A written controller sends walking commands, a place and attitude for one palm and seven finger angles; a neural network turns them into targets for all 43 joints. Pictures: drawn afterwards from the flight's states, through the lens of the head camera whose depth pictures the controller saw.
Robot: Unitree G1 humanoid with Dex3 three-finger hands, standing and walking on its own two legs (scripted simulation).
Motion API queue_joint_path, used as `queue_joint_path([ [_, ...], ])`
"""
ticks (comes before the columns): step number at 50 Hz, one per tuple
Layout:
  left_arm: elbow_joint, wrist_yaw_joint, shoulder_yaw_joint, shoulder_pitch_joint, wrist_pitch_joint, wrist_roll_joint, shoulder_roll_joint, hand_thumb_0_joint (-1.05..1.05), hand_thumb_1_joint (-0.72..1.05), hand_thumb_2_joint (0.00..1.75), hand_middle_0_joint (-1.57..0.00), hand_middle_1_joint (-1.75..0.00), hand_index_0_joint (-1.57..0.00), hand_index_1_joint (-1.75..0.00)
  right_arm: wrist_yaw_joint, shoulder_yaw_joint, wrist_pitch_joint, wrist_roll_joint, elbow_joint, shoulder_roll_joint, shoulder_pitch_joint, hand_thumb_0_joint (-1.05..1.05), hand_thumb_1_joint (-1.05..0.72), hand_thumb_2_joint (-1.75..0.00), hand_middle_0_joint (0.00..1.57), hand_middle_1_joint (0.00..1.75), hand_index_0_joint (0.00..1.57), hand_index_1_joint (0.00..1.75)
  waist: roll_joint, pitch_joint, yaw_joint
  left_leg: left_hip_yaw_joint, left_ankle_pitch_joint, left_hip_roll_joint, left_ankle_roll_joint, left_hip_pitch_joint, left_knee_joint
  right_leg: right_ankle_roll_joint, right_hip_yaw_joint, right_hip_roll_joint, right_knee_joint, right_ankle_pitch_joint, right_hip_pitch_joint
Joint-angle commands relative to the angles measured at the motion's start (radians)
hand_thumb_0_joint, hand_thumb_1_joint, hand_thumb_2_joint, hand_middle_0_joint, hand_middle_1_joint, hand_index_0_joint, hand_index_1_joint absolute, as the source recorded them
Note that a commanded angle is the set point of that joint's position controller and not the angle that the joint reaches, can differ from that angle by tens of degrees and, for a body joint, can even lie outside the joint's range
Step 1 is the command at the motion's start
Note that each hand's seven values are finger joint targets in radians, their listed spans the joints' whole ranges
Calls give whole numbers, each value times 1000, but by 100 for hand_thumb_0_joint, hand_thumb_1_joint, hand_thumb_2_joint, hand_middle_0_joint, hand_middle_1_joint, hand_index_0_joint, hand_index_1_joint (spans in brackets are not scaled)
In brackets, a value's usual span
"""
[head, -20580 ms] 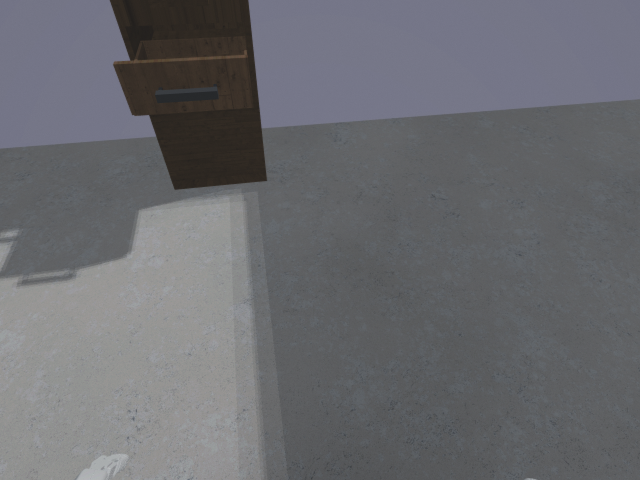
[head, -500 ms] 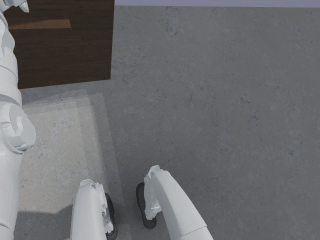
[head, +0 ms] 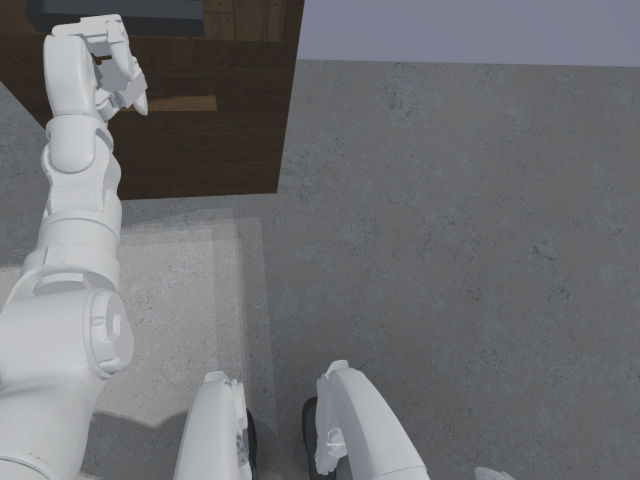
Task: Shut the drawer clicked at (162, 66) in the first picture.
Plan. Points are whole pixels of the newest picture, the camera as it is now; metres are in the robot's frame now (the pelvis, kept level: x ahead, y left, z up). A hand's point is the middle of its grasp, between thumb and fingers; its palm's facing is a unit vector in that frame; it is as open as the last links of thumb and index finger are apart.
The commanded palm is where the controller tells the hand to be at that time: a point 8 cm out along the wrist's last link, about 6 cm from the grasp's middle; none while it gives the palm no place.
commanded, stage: draw the hand back to the body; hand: left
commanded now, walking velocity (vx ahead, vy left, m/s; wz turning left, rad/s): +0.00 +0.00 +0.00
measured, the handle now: (121, 2) +0.67 +0.18 +0.02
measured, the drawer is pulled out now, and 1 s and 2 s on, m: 0.00 0.00 0.00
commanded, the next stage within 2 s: step back with the hand held close in 1.30 s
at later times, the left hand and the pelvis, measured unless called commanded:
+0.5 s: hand (24, 202) +0.37 +0.19 +0.15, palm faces +0.03 -0.99 -0.11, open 3.3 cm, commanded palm +0.34 +0.24 +0.18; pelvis +0.02 +0.01 +0.10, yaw +2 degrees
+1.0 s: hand out of the picture +0.24 +0.25 +0.27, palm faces +0.35 -0.88 -0.32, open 3.3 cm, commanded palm +0.18 +0.29 +0.31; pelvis +0.04 +0.01 +0.15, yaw +3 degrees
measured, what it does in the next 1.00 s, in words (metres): rises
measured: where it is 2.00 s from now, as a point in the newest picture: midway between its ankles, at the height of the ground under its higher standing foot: (282, 466)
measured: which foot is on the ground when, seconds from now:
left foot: down 0.00-1.00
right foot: down 0.00-1.00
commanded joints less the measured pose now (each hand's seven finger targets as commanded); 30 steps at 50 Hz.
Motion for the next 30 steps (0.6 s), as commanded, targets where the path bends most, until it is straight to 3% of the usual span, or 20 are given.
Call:
queue_joint_path([
  [1,-405,-21,50,-110,-28,-47,221,0,90,90,-140,-160,-140,-160,2,-65,32,33,-89,-179,246,0,-90,-90,20,30,20,30,239,-858,89,-90,818,-9,-39,784,-200,16,113,6,-177,669,498],
  [2,-485,-29,30,-50,-4,-68,187,0,90,90,-140,-160,-140,-160,4,-66,35,48,-112,-171,231,0,-90,-90,20,30,20,30,221,-858,100,-80,820,-14,-36,786,-227,20,115,4,-204,708,562],
  [4,-605,-40,14,68,46,-108,147,0,90,90,-140,-160,-140,-160,-3,-72,31,72,-141,-162,208,0,-90,-90,20,30,20,30,108,-819,104,-52,767,-23,-23,750,-277,32,123,5,-266,787,696],
  [5,-650,-44,-4,97,64,-125,126,0,90,90,-140,-160,-140,-160,-11,-72,24,83,-148,-158,196,0,-90,-90,20,30,20,30,41,-774,97,-44,710,-28,-17,711,-308,37,127,4,-296,803,756],
  [8,-743,-32,-29,160,71,-172,71,0,90,90,-140,-160,-140,-160,-41,-70,-16,100,-137,-146,165,0,-90,-90,20,30,20,30,-35,-637,81,-23,598,-34,-9,687,-371,52,142,0,-377,768,809],
  [10,-739,-23,-76,193,50,-178,17,0,90,90,-140,-160,-140,-160,-55,-69,-42,103,-115,-141,147,0,-90,-90,20,30,20,30,-46,-506,68,-22,530,-32,-11,703,-408,53,134,3,-415,652,760],
  [11,-731,-22,-107,198,39,-175,-16,0,90,90,-140,-160,-140,-160,-58,-68,-53,104,-106,-139,137,0,-90,-90,20,30,20,30,-1,-456,62,-21,520,-29,-13,737,-417,49,133,4,-426,600,710],
  [12,-689,-23,-114,220,30,-167,-18,0,90,90,-140,-160,-140,-160,-62,-68,-57,101,-90,-141,137,0,-90,-90,20,30,20,30,-17,-401,60,-26,502,-26,-18,753,-430,48,124,6,-435,548,680],
  [13,-655,-33,-149,245,26,-163,-49,0,90,90,-140,-160,-140,-160,-61,-67,-63,102,-83,-140,127,0,-90,-90,20,30,20,30,4,-343,60,-30,486,-26,-21,768,-446,44,119,7,-447,510,653],
  [15,-641,-62,-184,329,28,-156,-67,0,90,90,-140,-160,-140,-160,-60,-68,-66,105,-94,-143,109,0,-90,-90,20,30,20,30,53,-302,82,-37,471,-26,-29,831,-483,33,107,4,-473,453,636],
  [16,-664,-78,-202,348,35,-157,-71,0,90,90,-140,-160,-140,-160,-60,-70,-65,108,-106,-146,102,0,-90,-90,20,30,20,30,107,-310,94,-38,501,-28,-31,888,-500,26,106,3,-483,458,641],
  [21,-791,-111,-135,545,89,-217,-7,0,90,90,-140,-160,-140,-160,-76,-59,-66,125,-191,-143,15,0,-90,-90,20,30,20,30,47,-292,161,-42,527,-29,-32,942,-587,23,95,-3,-533,487,788],
  [22,-876,-20,-159,605,141,-109,64,0,90,90,-140,-160,-140,-160,-92,-62,-27,127,-210,-114,-48,0,-90,-90,20,30,20,30,65,-351,220,-44,538,-20,-45,1043,-674,7,137,-25,-588,460,873],
  [23,-965,29,-190,623,173,-105,12,0,90,90,-140,-160,-140,-160,-108,-55,-18,129,-244,-97,-66,0,-90,-90,20,30,20,30,66,-302,197,-43,514,-18,-44,1061,-704,10,130,-28,-617,450,889],
  [24,-1021,59,-183,657,194,-104,17,0,90,90,-140,-160,-140,-160,-120,-54,-22,128,-256,-98,-74,0,-90,-90,20,30,20,30,14,-282,198,-49,495,-14,-41,1055,-718,13,127,-31,-631,446,911],
  [25,-1047,84,-180,704,218,-96,27,0,90,90,-140,-160,-140,-160,-131,-48,-20,127,-262,-96,-97,0,-90,-90,20,30,20,30,26,-249,204,-39,465,-12,-36,1041,-738,15,135,-36,-651,434,943],
  [26,-1058,108,-157,713,236,-93,59,0,90,90,-140,-160,-140,-160,-144,-40,-17,128,-262,-99,-110,0,-90,-90,20,30,20,30,-9,-211,202,-52,443,-7,-33,1037,-766,12,130,-34,-671,419,954],
  [28,-1089,142,-163,717,265,-81,52,0,90,90,-140,-160,-140,-160,-162,-34,-23,128,-258,-93,-134,0,-90,-90,20,30,20,30,-26,-136,194,-44,410,-8,-26,1059,-805,18,135,-38,-718,408,979],
  [30,-1156,161,-173,736,282,-73,44,0,90,90,-140,-160,-140,-160,-173,-30,-41,127,-253,-90,-152,0,-90,-90,20,30,20,30,-4,-120,194,-44,418,-7,-24,1121,-837,16,136,-44,-756,415,1006],
])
